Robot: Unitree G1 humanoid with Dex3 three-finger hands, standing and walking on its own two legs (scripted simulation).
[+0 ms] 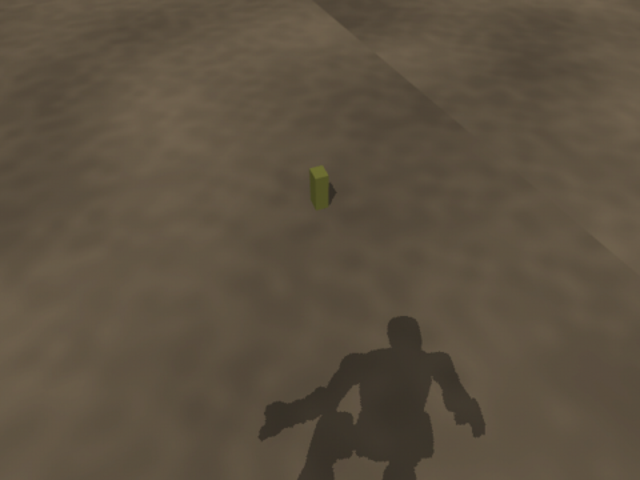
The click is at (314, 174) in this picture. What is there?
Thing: carton on end
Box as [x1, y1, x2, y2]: [309, 165, 328, 209]
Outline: 322,165 309,168 311,201 316,209 327,207 328,175
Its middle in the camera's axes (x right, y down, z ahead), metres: -0.01 -0.22 +1.72
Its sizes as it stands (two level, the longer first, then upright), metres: 0.074 0.060 0.185
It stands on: the floor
